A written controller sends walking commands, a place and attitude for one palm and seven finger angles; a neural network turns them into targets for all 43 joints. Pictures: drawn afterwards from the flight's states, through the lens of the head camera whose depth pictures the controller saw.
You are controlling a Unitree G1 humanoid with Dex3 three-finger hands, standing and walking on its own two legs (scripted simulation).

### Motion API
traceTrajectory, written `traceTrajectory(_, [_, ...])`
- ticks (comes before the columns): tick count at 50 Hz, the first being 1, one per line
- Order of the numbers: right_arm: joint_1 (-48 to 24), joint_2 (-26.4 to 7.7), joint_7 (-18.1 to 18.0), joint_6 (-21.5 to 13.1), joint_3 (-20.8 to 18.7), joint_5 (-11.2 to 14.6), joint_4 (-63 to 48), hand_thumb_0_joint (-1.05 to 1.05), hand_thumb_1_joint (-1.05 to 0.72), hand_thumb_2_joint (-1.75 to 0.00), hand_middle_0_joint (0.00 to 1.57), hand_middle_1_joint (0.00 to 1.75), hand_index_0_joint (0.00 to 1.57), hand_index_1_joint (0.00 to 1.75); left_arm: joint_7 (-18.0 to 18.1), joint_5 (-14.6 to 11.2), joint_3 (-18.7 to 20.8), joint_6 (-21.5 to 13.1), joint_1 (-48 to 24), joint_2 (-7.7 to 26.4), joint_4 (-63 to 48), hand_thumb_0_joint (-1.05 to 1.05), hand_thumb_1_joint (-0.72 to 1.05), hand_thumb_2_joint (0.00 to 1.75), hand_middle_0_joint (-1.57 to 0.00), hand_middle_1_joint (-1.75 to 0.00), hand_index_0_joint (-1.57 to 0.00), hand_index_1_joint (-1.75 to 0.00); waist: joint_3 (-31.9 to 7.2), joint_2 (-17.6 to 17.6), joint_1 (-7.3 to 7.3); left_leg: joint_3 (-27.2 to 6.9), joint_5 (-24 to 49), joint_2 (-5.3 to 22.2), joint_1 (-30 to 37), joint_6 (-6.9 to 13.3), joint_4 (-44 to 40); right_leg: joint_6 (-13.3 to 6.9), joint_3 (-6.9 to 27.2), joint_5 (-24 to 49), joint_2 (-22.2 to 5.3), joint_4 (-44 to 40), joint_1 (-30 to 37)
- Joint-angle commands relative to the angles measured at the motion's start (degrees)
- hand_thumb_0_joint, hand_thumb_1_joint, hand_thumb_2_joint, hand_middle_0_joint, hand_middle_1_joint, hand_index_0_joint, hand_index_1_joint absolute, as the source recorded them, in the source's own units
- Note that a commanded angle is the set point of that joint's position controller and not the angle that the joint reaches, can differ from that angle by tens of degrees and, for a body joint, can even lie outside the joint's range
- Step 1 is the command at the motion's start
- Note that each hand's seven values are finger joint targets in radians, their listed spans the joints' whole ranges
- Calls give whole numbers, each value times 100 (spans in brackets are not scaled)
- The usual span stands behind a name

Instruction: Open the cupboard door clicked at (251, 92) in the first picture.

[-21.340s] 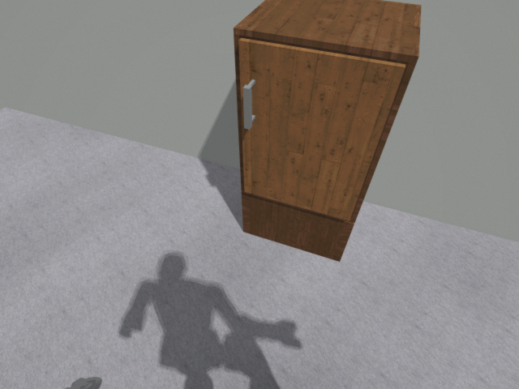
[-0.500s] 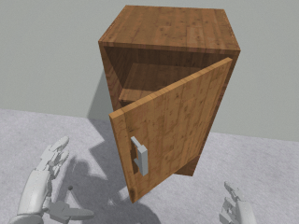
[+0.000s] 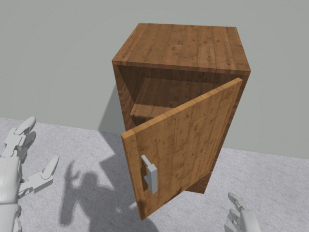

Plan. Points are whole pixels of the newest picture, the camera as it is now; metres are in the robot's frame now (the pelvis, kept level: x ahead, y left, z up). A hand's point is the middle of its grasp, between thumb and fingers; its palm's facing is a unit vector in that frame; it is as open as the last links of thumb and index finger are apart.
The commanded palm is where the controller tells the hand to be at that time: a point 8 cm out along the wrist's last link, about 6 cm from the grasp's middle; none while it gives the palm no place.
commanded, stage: draw the hand back to the body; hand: left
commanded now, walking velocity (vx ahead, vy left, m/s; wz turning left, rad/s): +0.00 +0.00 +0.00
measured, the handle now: (149, 174) +0.29 +0.06 -0.03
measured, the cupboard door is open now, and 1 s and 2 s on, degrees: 44 44 44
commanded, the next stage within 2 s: step back with the hand held close in 0.44 s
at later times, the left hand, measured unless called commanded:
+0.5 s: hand (45, 171) +0.18 +0.24 +0.15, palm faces +0.43 -0.81 -0.40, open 7.5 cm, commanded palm +0.13 +0.28 +0.17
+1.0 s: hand (30, 181) +0.16 +0.26 +0.15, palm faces +0.35 -0.78 -0.53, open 7.4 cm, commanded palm +0.10 +0.30 +0.18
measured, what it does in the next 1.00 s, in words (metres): shifts its weight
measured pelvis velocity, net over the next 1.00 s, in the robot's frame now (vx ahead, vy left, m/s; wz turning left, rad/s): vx -0.05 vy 0.00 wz -0.03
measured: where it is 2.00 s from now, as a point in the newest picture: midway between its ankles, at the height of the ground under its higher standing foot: outside the picture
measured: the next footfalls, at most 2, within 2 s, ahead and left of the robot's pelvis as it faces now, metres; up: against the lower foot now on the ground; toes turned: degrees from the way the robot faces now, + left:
none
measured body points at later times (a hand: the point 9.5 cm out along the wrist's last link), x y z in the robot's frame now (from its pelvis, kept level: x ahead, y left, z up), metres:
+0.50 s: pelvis -0.01 -0.02 +0.00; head -0.03 -0.04 +0.45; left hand +0.15 +0.28 +0.18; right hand +0.18 -0.24 -0.08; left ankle -0.04 +0.09 -0.74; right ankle +0.01 -0.12 -0.74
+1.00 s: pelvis -0.05 +0.00 +0.00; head -0.03 +0.00 +0.45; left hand +0.13 +0.30 +0.18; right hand +0.12 -0.25 -0.08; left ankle -0.04 +0.09 -0.74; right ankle +0.01 -0.12 -0.74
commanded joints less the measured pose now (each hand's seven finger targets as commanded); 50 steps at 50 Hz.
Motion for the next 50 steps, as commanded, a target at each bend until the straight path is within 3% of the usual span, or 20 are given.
traceTrajectory(1, [-712, -602, 7, -282, -293, -21, -829, 0, -90, -90, 20, 30, 20, 30, 117, -15, 982, -436, -660, 1076, -1328, 0, 83, 87, -20, -30, -20, -30, -339, 174, 23, -279, 2388, 303, -321, -299, -563, -126, 200, 1326, -19, -295, 719])
traceTrajectory(3, [-739, -628, 2, -272, -308, -26, -782, 0, -90, -90, 20, 30, 20, 30, 123, -27, 1138, -467, -785, 1192, -1291, 0, 90, 90, -20, -30, -20, -30, -303, 158, 44, -276, 2358, 303, -295, -286, -590, -140, 198, 1341, -15, -359, 756])
traceTrajectory(6, [-762, -630, 48, -196, -340, 0, -782, 0, -90, -90, 20, 30, 20, 30, 42, -61, 800, -439, -584, 784, -899, 0, 90, 90, -20, -30, -20, -30, -37, -123, -8, -235, 1991, 316, -319, -223, -666, -98, 209, 1126, -2, -451, 601])
traceTrajectory(8, [-801, -654, 39, -164, -358, -10, -768, 0, -90, -90, 20, 30, 20, 30, 41, -58, 838, -458, -579, 855, -815, 0, 90, 90, -20, -30, -20, -30, 30, -115, 13, -231, 1771, 295, -376, -194, -720, -125, 215, 1054, -12, -503, 654])
traceTrajectory(12, [-832, -618, 27, -173, -367, -27, -805, 0, -90, -90, 20, 30, 20, 30, 65, -47, 995, -530, -640, 1050, -1095, 0, 90, 90, -20, -30, -20, -30, -334, -192, 48, -189, 1723, 249, -287, -138, -686, -106, 282, 1148, -17, -514, 845])
traceTrajectory(13, [-853, -632, 10, -180, -367, -35, -772, 0, -90, -90, 20, 30, 20, 30, 68, -39, 1027, -526, -669, 1100, -1112, 0, 90, 90, -20, -30, -20, -30, -328, 35, 52, -176, 1777, 242, -269, -146, -673, -129, 309, 1223, -31, -523, 876])
traceTrajectory(20, [-881, -570, -27, -250, -353, -33, -710, 0, -90, -90, 20, 30, 20, 30, 81, -35, 992, -548, -763, 1065, -1032, 0, 90, 90, -20, -30, -20, -30, -93, 106, 27, -133, 1524, 207, -227, -116, -692, -104, 356, 1029, -31, -696, 740])
traceTrajectory(27, [-896, -561, -9, -298, -374, -23, -667, 0, -90, -90, 20, 30, 20, 30, 59, -42, 917, -602, -775, 997, -966, 0, 90, 90, -20, -30, -20, -30, -66, -71, 20, -141, 1336, 208, -170, -99, -727, -81, 390, 778, -16, -807, 689])
traceTrajectory(28, [-931, -591, -35, -304, -361, -31, -610, 0, -90, -90, 20, 30, 20, 30, 92, -25, 1017, -611, -1312, 1188, -990, 0, 90, 90, -20, -30, -20, -30, 23, 34, -8, -149, 1255, 196, -186, -105, -747, -99, 395, 699, -24, -859, 636])
traceTrajectory(29, [-764, -703, -45, -174, -384, 19, -835, 0, -90, -90, 20, 30, 20, 30, 134, -6, 1614, -804, -1521, 1661, -1014, 0, 90, 90, -20, -30, -20, -30, 527, -411, -313, -313, 786, 292, -674, -27, -532, -70, 981, 662, -286, -1196, -46])
traceTrajectory(30, [-750, -645, -33, -71, -422, -15, -732, 0, -90, -90, 20, 30, 20, 30, 75, 14, 1353, -803, -928, 1268, -525, 0, 90, 90, -20, -30, -20, -30, 378, -639, -323, -328, 711, 244, -536, -3, -328, -96, 1059, 518, -417, -1328, -154])
traceTrajectory(32, [-762, -678, 3, 36, -439, -55, -793, 0, -90, -90, 20, 30, 20, 30, 49, 39, 1201, -891, -511, 1129, -724, 0, 90, 90, -20, -30, -20, -30, -5, -439, -335, -262, 895, 251, -464, -26, -227, -140, 998, 700, -545, -1230, -122])
traceTrajectory(34, [-755, -726, -13, 72, -460, -65, -859, 0, -90, -90, 20, 30, 20, 30, 81, 45, 1216, -970, -274, 1153, -989, 0, 90, 90, -20, -30, -20, -30, -386, 52, -328, -274, 1266, 313, -500, -64, -364, -150, 862, 1245, -525, -870, 147])
traceTrajectory(40, [-765, -737, -65, 247, -550, -27, -1060, 0, -90, -90, 20, 30, 20, 30, 199, 25, 1513, -948, 172, 1389, -1346, 0, 90, 90, -20, -30, -20, -30, -967, -101, -294, -410, 2364, 481, -844, -143, -416, -88, 612, 2490, -353, -60, 677])
traceTrajectory(42, [-768, -711, -76, 291, -580, -8, -1105, 0, -90, -90, 20, 30, 20, 30, 217, 17, 1578, -949, 234, 1434, -1400, 0, 90, 90, -20, -30, -20, -30, -1005, -246, -311, -391, 2398, 485, -941, -150, -326, -84, 656, 2738, -380, 46, 648])
traceTrajectory(44, [-788, -717, -87, 324, -587, -7, -1131, 0, -90, -90, 20, 30, 20, 30, 245, 23, 1595, -939, 282, 1443, -1421, 0, 90, 90, -20, -30, -20, -30, -964, -85, -306, -449, 2259, 502, -1133, -151, -364, -105, 674, 2616, -380, 152, 650])
traceTrajectory(50, [-762, -795, -93, 311, -589, 0, -1199, 0, -90, -90, 20, 30, 20, 30, 281, 110, 1537, -969, 228, 1353, -1447, 0, 90, 90, -20, -30, -20, -30, -508, -15, -306, -698, 672, 654, -2104, 49, -696, -26, 738, 1336, -230, 298, 557])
